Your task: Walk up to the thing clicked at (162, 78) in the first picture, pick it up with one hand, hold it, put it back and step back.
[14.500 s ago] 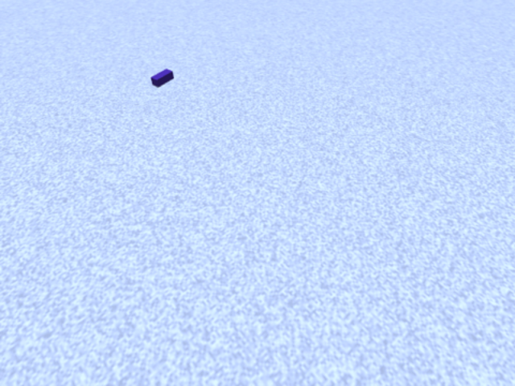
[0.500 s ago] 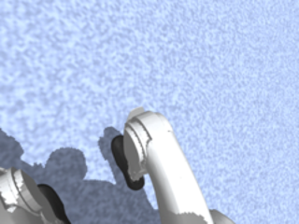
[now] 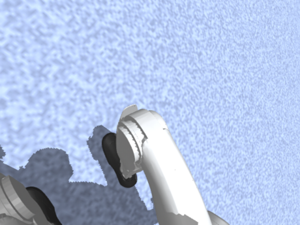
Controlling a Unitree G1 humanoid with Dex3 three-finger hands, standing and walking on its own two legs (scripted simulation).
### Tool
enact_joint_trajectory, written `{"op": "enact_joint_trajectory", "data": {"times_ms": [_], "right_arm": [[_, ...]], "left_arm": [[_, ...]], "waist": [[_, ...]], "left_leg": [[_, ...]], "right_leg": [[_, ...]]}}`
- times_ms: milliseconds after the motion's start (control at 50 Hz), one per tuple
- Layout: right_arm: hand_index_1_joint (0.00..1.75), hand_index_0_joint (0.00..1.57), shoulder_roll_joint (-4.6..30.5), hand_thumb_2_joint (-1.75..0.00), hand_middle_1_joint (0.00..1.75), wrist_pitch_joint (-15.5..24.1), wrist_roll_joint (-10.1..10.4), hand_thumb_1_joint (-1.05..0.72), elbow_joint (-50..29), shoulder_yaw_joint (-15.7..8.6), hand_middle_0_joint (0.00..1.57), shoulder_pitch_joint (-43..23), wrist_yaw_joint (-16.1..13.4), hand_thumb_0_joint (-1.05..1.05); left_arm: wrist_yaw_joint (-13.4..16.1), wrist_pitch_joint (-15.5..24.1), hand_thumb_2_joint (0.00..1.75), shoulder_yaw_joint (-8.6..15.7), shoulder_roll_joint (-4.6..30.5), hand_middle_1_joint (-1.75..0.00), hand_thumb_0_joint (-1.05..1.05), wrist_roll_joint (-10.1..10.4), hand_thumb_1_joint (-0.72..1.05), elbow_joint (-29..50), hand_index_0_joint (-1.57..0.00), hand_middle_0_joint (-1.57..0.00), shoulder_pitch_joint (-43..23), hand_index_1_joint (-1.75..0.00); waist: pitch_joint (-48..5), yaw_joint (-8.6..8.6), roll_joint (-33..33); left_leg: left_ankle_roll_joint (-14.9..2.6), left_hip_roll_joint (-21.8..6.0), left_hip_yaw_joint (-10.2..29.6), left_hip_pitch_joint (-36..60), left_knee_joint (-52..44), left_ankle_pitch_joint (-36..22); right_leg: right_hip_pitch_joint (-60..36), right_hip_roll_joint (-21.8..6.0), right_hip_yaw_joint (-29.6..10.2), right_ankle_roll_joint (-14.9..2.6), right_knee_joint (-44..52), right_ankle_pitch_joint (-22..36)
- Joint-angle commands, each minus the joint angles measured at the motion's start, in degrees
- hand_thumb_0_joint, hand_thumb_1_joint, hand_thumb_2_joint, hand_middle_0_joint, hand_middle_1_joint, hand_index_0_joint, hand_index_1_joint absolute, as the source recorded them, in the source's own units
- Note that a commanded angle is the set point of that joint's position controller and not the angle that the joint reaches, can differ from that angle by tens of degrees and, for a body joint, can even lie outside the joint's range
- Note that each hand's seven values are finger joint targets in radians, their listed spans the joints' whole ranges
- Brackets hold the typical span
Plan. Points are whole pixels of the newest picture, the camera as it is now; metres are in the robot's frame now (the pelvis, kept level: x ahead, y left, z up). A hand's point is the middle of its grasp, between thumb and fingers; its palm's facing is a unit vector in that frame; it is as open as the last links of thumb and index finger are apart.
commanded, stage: rest palm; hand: left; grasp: from above
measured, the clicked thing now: out of the picture +0.48 +0.33 -0.29
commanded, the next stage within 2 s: close in 0.12 s
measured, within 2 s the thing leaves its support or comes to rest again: neither
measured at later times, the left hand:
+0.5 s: hand out of the picture +0.48 +0.33 -0.26, palm faces -0.21 -0.37 -0.91, open 13.8 cm
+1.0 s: hand out of the picture +0.48 +0.33 -0.26, palm faces -0.22 -0.37 -0.91, open 13.3 cm
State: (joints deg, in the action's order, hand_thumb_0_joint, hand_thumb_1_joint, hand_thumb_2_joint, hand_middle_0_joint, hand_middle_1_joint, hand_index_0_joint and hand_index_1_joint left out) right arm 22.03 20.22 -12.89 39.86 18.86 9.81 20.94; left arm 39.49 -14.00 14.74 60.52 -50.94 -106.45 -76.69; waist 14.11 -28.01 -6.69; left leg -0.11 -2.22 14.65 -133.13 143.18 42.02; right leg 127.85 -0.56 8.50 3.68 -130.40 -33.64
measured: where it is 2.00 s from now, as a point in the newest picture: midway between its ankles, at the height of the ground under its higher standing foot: (90, 195)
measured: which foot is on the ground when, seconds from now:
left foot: down 0.00-1.00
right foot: down 0.00-1.00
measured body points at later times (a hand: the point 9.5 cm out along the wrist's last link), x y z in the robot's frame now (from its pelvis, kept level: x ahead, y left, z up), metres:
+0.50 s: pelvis +0.00 +0.00 +0.00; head +0.32 +0.11 +0.30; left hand +0.49 +0.34 -0.21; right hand -0.01 -0.24 -0.03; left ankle +0.06 +0.13 -0.29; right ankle +0.13 -0.13 -0.29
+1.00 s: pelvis +0.00 +0.00 +0.01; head +0.33 +0.11 +0.29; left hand +0.49 +0.35 -0.21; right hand -0.01 -0.24 -0.02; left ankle +0.06 +0.13 -0.29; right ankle +0.13 -0.13 -0.29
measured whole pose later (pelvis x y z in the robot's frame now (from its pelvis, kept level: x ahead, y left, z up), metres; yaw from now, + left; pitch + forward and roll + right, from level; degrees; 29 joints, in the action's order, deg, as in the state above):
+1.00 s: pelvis +0.00 +0.00 +0.01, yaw -1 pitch +31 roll -16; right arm 23.5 18.0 -12.9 35.7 21.5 9.0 19.7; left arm 38.6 -16.3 13.4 63.9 -47.6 -101.8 -77.4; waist 16.3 -28.5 -8.3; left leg -0.1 -2.5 15.4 -133.1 141.8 41.9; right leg 127.4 -0.2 9.3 3.8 -128.2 -33.2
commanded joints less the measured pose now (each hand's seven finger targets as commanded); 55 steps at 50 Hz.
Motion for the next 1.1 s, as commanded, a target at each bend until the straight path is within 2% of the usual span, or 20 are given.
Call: {"op": "enact_joint_trajectory", "data": {"times_ms": [0, 100, 160, 200, 240, 300, 340, 380, 420, 460, 540, 640, 700, 780, 820, 860, 900, 940, 1020, 1080], "right_arm": [[0.3, 0.2, 19.9, -0.91, 0.3, 0.0, 0.0, -0.92, 2.3, -3.9, 0.2, 14.2, 0.1, 0.0], [0.3, 0.2, 19.9, -0.91, 0.3, 0.1, -0.1, -0.92, 1.6, -3.1, 0.2, 14.4, 0.2, 0.0], [0.3, 0.2, 20.2, -0.91, 0.3, -0.1, -0.1, -0.92, 1.2, -2.9, 0.2, 14.4, 0.1, 0.0], [0.3, 0.2, 20.1, -0.91, 0.3, -0.2, -0.4, -0.92, 0.5, -2.3, 0.2, 13.6, 0.2, 0.0], [0.3, 0.2, 20.4, -0.91, 0.3, -0.1, 0.0, -0.91, 0.8, -2.5, 0.2, 12.9, -0.2, 0.0], [0.3, 0.2, 20.4, -0.91, 0.3, -0.3, -0.2, -0.91, 0.6, -2.3, 0.2, 12.8, 0.0, 0.0], [0.3, 0.2, 20.8, -0.91, 0.3, -0.4, -0.3, -0.91, 0.5, -2.4, 0.2, 13.7, -0.1, 0.0], [0.3, 0.2, 20.4, -0.91, 0.3, -0.7, -0.1, -0.91, 0.4, -2.1, 0.2, 13.9, 0.1, 0.0], [0.3, 0.2, 20.7, -0.91, 0.3, -0.7, -0.5, -0.91, 0.4, -2.0, 0.2, 13.9, 0.0, 0.0], [0.3, 0.2, 20.8, -0.91, 0.3, -0.9, -0.1, -0.91, -0.5, -1.8, 0.2, 13.6, 0.1, 0.0], [0.3, 0.2, 21.0, -0.91, 0.3, -1.1, -0.2, -0.91, -0.4, -1.7, 0.2, 13.7, -0.3, 0.0], [0.3, 0.2, 21.3, -0.91, 0.3, -1.4, -0.1, -0.91, -1.5, -1.7, 0.2, 12.7, -0.7, 0.0], [0.3, 0.2, 20.5, -0.91, 0.3, -1.8, 0.0, -0.9, -1.0, -1.0, 0.2, 13.5, -0.5, 0.0], [0.3, 0.2, 21.3, -0.91, 0.3, -1.8, 0.0, -0.9, -1.3, -1.9, 0.2, 12.8, -0.9, 0.0], [0.3, 0.2, 20.6, -0.91, 0.3, -2.1, 0.2, -0.9, -0.9, -1.1, 0.2, 13.3, -1.0, 0.0], [0.3, 0.2, 20.3, -0.91, 0.3, -2.1, 0.3, -0.9, -1.4, -1.1, 0.2, 13.4, -0.9, 0.0], [0.3, 0.2, 21.2, -0.9, 0.3, -2.3, 0.2, -0.9, -2.1, -2.1, 0.2, 13.3, -1.0, 0.0], [0.3, 0.2, 20.6, -0.9, 0.3, -2.4, 0.1, -0.9, -1.1, -1.5, 0.2, 14.1, -1.0, 0.0], [0.3, 0.2, 20.3, -0.9, 0.3, -2.1, 0.2, -0.9, -0.7, -1.5, 0.2, 13.7, -1.1, 0.0], [0.3, 0.2, 21.2, -0.9, 0.3, -2.0, 0.0, -0.9, -1.1, -1.7, 0.2, 13.4, -1.5, 0.0]], "left_arm": [[2.3, -0.3, 0.96, -1.8, 11.2, -1.04, 0.0, -0.3, -0.54, 5.5, -0.1, -0.11, -13.3, -1.04], [2.8, -0.4, 0.96, -1.8, 11.8, -1.04, 0.0, 0.5, -0.53, 6.0, -0.1, -0.11, -13.5, -1.04], [3.1, -0.3, 0.97, -1.6, 12.5, -1.05, 0.0, 0.7, -0.53, 6.2, -0.1, -0.11, -14.3, -1.05], [2.7, -0.4, 0.96, -2.4, 12.1, -1.04, 0.0, 1.2, -0.53, 7.2, -0.1, -0.11, -14.2, -1.04], [2.7, -0.4, 0.96, -2.3, 13.5, -1.03, 0.0, 1.1, -0.5, 7.7, -0.12, -0.12, -15.1, -1.03], [2.9, -0.5, 0.96, -2.7, 12.7, -1.03, 0.0, 1.3, -0.5, 9.0, -0.12, -0.12, -15.5, -1.03], [2.7, -0.6, 0.96, -2.8, 12.6, -1.03, 0.0, 1.5, -0.5, 8.3, -0.12, -0.12, -15.1, -1.03], [3.3, -0.9, 0.97, -3.0, 12.1, -1.03, 0.0, 1.3, -0.5, 7.7, -0.12, -0.12, -14.8, -1.03], [3.0, -1.1, 0.96, -3.3, 12.6, -1.04, 0.0, 1.7, -0.5, 7.8, -0.12, -0.12, -15.5, -1.04], [3.2, -1.4, 0.97, -2.9, 13.0, -1.03, 0.0, 1.9, -0.49, 9.0, -0.12, -0.13, -16.1, -1.03], [2.8, -1.8, 0.95, -3.3, 13.9, -1.03, 0.0, 1.7, -0.48, 7.8, -0.13, -0.13, -14.8, -1.03], [1.9, -2.1, 0.97, -3.1, 14.7, -1.04, 0.0, 1.6, -0.47, 9.6, -0.13, -0.13, -14.6, -1.04], [1.7, -2.4, 0.95, -3.7, 13.4, -1.02, 0.0, 1.8, -0.46, 9.0, -0.14, -0.14, -13.6, -1.02], [1.5, -2.3, 0.95, -3.0, 14.4, -1.02, 0.0, 2.1, -0.44, 9.9, -0.15, -0.16, -14.2, -1.02], [1.2, -2.3, 0.97, -3.2, 14.4, -1.02, 0.0, 1.9, -0.46, 9.4, -0.14, -0.15, -13.3, -1.02], [1.0, -2.2, 0.96, -3.6, 13.3, -1.02, 0.0, 2.0, -0.44, 10.5, -0.16, -0.16, -13.3, -1.02], [1.3, -2.0, 0.98, -3.0, 14.0, -1.02, 0.0, 2.2, -0.4, 12.1, -0.18, -0.19, -13.9, -1.02], [1.4, -2.0, 0.99, -3.2, 13.4, -1.03, 0.0, 2.0, -0.4, 10.9, -0.18, -0.19, -14.0, -1.03], [1.0, -1.7, 0.96, -3.8, 12.6, -0.99, 0.0, 2.4, -0.38, 11.1, -0.2, -0.21, -14.5, -1.0], [0.8, -1.3, 0.98, -3.8, 14.2, -1.02, 0.0, 1.9, -0.34, 11.1, -0.22, -0.23, -13.9, -1.02]], "waist": [[-35.2, -4.32, 31.0], [-36.6, -4.49, 31.5], [-35.8, -5.39, 32.1], [-35.2, -5.35, 32.0], [-35.0, -5.26, 32.0], [-35.6, -5.16, 33.3], [-35.9, -6.08, 33.5], [-36.5, -5.76, 33.7], [-35.0, -6.78, 33.0], [-35.4, -6.06, 33.9], [-35.6, -6.42, 32.3], [-35.3, -5.79, 33.2], [-35.8, -6.14, 32.1], [-34.6, -5.85, 33.2], [-35.7, -5.53, 33.4], [-35.7, -5.61, 33.2], [-36.5, -5.67, 34.3], [-37.1, -5.74, 34.6], [-35.5, -5.82, 33.9], [-36.6, -5.65, 32.7]], "left_leg": [[0.08, -1.2, -5.1, 26.6, -15.9, -13.7], [0.27, -1.5, -4.8, 27.0, -15.7, -16.0], [0.5, -1.5, -4.0, 27.8, -16.4, -15.3], [0.38, -1.5, -4.4, 27.7, -16.0, -14.6], [0.28, -1.4, -4.5, 27.3, -15.9, -13.5], [0.7, -1.7, -4.1, 28.9, -16.1, -14.9], [0.73, -1.7, -4.0, 29.3, -16.6, -15.5], [0.85, -2.0, -3.5, 29.6, -16.5, -16.7], [0.54, -1.6, -4.1, 27.7, -16.3, -15.5], [0.66, -1.9, -4.0, 28.4, -15.9, -16.6], [0.31, -1.7, -4.3, 27.6, -16.1, -15.9], [0.39, -1.8, -4.5, 26.9, -16.4, -15.7], [0.42, -2.0, -3.9, 27.3, -16.3, -17.0], [0.61, -1.8, -3.7, 27.6, -17.4, -14.7], [0.65, -2.2, -3.7, 28.0, -17.0, -15.6], [0.58, -2.0, -3.9, 27.9, -16.8, -16.4], [0.84, -2.2, -3.7, 29.5, -17.3, -17.2], [0.86, -2.3, -3.7, 29.4, -16.9, -18.0], [0.79, -2.0, -3.9, 29.0, -16.8, -16.8], [0.25, -1.8, -4.7, 27.2, -16.3, -16.1]], "right_leg": [[-23.9, 3.4, 7.1, -4.39, 9.9, 12.0], [-25.5, 3.3, 7.2, -4.24, 10.0, 13.7], [-25.0, 3.2, 7.7, -4.3, 9.8, 13.3], [-25.1, 3.2, 7.6, -4.22, 10.2, 12.9], [-24.8, 3.2, 7.4, -4.09, 10.6, 12.2], [-24.5, 3.1, 7.7, -4.36, 10.3, 13.0], [-25.8, 3.4, 7.9, -4.31, 10.3, 13.8], [-26.0, 3.3, 7.9, -4.33, 10.3, 14.7], [-27.0, 3.3, 7.8, -4.04, 10.5, 14.2], [-25.9, 3.2, 7.8, -4.17, 10.8, 14.6], [-27.9, 3.6, 7.6, -3.86, 11.3, 14.6], [-27.0, 3.8, 7.5, -4.11, 11.3, 14.0], [-27.2, 3.7, 7.7, -3.97, 11.1, 15.1], [-25.4, 3.6, 7.9, -4.29, 10.9, 12.9], [-25.7, 3.8, 8.0, -4.35, 11.0, 13.5], [-26.2, 3.5, 7.7, -4.29, 11.0, 14.3], [-26.4, 3.6, 7.8, -4.42, 10.7, 14.6], [-26.6, 3.6, 7.8, -4.42, 10.8, 15.4], [-25.3, 3.4, 7.8, -4.42, 10.8, 14.3], [-28.1, 3.9, 7.3, -4.18, 11.4, 14.2]]}}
